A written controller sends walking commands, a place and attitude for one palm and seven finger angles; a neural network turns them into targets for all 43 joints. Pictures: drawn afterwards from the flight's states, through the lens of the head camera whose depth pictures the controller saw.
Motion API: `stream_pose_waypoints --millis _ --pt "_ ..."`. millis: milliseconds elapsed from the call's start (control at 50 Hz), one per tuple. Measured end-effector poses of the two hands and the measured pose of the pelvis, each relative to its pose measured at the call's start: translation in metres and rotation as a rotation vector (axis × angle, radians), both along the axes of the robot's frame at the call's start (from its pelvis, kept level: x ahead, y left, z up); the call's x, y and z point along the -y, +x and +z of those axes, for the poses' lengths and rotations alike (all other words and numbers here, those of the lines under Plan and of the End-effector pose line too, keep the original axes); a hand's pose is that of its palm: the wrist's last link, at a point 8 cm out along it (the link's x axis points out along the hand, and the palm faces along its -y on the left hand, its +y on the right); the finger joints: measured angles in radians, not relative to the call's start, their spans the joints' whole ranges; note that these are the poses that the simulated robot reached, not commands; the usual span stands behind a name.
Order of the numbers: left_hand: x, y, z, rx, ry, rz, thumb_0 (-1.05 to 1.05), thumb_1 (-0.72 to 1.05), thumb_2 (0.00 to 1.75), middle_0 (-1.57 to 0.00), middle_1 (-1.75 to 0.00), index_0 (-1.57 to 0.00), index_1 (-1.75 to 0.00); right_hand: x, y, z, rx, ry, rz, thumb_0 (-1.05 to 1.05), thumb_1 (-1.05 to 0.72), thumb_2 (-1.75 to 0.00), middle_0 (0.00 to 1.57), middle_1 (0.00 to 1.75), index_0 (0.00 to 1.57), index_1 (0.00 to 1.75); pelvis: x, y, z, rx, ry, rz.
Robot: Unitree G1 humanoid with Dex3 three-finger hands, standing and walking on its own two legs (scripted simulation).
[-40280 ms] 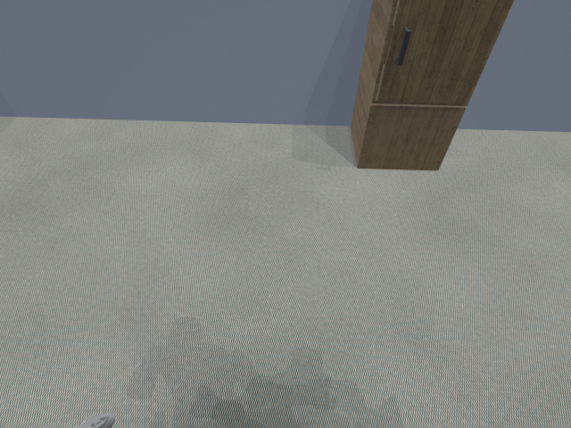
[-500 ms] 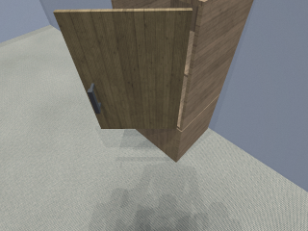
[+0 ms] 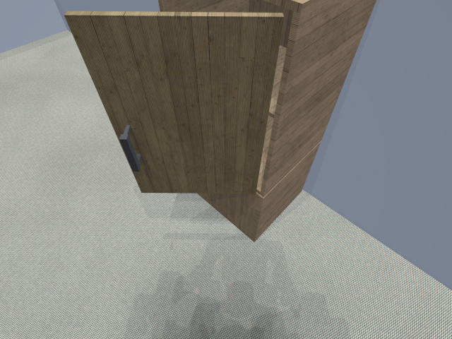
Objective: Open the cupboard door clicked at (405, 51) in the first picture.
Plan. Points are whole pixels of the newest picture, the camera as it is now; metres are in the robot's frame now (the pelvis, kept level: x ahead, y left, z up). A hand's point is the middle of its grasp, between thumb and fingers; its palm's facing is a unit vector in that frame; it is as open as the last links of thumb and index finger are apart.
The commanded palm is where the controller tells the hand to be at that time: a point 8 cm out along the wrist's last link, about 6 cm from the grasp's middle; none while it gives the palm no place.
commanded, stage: come to a stop and stand still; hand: left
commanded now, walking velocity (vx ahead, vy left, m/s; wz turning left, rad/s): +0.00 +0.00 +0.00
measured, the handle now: (132, 149) +0.57 +0.30 -0.08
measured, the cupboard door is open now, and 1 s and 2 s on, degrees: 43 43 43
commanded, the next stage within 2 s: look again from close up in 1.96 s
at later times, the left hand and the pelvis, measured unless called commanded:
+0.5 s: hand out of the picture -0.07 +0.17 -0.17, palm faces +0.08 -0.98 -0.18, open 7.4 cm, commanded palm none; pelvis -0.06 +0.00 +0.00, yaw +2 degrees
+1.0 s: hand out of the picture -0.11 +0.17 -0.18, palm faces +0.07 -0.99 -0.13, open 7.4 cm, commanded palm none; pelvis -0.09 +0.01 +0.00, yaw +1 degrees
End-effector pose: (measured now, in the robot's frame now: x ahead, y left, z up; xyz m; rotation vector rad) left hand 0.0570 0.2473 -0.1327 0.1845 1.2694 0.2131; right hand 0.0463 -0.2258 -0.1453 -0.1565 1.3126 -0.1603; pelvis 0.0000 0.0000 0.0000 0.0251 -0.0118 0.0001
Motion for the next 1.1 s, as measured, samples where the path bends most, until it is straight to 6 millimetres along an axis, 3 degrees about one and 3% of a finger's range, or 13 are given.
stream_pose_waypoints --millis 120,240,360,540,720,840,1100 --pt "0.015 -0.040 0.007 0.006 0.035 -0.014 0.01 0.91 0.90 -0.20 -0.30 -0.20 -0.30 0.016 0.018 0.004 0.126 0.017 0.002 0.00 -0.91 -0.90 0.20 0.29 0.20 0.29 0.009 -0.017 0.000 0.022 -0.012 0.009" --pt "0.025 -0.078 -0.004 -0.005 -0.023 0.001 0.01 0.91 0.90 -0.20 -0.30 -0.20 -0.30 0.012 0.020 0.014 0.227 0.010 0.025 0.00 -0.91 -0.90 0.20 0.29 0.19 0.29 0.006 -0.033 -0.004 0.053 -0.027 0.016" --pt "0.029 -0.102 -0.009 -0.006 -0.069 0.027 0.01 0.91 0.90 -0.21 -0.30 -0.20 -0.30 0.001 -0.018 0.016 0.167 0.007 0.065 0.00 -0.91 -0.90 0.20 0.29 0.19 0.29 0.002 -0.047 -0.001 0.050 -0.041 0.024" --pt "0.027 -0.141 -0.007 -0.069 -0.085 0.031 0.01 0.91 0.90 -0.20 -0.30 -0.20 -0.30 0.002 -0.091 0.014 0.021 -0.007 0.023 0.00 -0.93 -0.90 0.20 0.29 0.20 0.29 -0.002 -0.062 0.005 0.027 -0.037 0.025" --pt "0.025 -0.160 -0.010 -0.111 -0.094 0.033 0.01 0.91 0.90 -0.20 -0.30 -0.20 -0.30 -0.013 -0.148 0.009 -0.106 0.017 -0.018 0.01 -0.91 -0.90 0.20 0.29 0.20 0.29 -0.006 -0.073 0.005 0.027 -0.040 0.023" --pt "0.027 -0.165 -0.011 -0.109 -0.106 0.033 0.01 0.91 0.90 -0.20 -0.30 -0.20 -0.30 -0.025 -0.160 0.006 -0.121 0.037 -0.029 0.01 -0.91 -0.90 0.20 0.29 0.20 0.29 -0.009 -0.081 0.005 0.031 -0.039 0.022" --pt "0.029 -0.184 -0.017 -0.098 -0.143 0.044 0.01 0.91 0.90 -0.20 -0.30 -0.20 -0.30 -0.037 -0.149 0.007 -0.040 0.029 -0.016 0.01 -0.91 -0.90 0.20 0.29 0.20 0.29 -0.020 -0.100 0.003 0.043 -0.049 0.020"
